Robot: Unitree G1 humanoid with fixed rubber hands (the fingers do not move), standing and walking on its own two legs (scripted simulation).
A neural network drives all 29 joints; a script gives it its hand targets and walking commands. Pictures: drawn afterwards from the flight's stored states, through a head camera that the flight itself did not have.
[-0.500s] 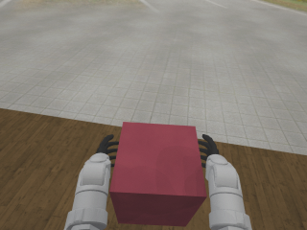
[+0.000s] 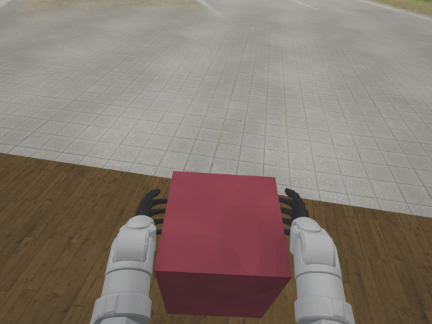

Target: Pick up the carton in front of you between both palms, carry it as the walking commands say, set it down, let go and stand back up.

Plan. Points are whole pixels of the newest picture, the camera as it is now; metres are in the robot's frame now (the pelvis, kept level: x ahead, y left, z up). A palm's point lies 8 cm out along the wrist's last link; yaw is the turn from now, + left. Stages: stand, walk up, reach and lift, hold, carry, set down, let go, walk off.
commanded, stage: carry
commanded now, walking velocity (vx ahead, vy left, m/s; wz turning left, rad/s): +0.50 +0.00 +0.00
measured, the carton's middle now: (219, 247) +0.29 +0.00 -0.03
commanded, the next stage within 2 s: none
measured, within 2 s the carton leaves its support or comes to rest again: neither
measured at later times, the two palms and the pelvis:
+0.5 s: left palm (157, 173) +0.40 +0.14 +0.08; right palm (294, 175) +0.40 -0.16 +0.09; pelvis +0.15 -0.01 -0.01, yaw -2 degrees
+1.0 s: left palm (196, 110) +0.67 +0.08 +0.08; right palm (295, 111) +0.70 -0.22 +0.08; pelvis +0.44 -0.08 +0.00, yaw +1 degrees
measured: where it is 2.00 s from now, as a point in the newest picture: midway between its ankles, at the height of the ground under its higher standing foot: (222, 199)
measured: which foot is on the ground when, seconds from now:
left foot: down 0.00-0.20, up 0.22-0.42, down 0.44-0.82, up 0.84-1.00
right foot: down 0.00-0.44, up 0.46-0.78, down 0.80-1.00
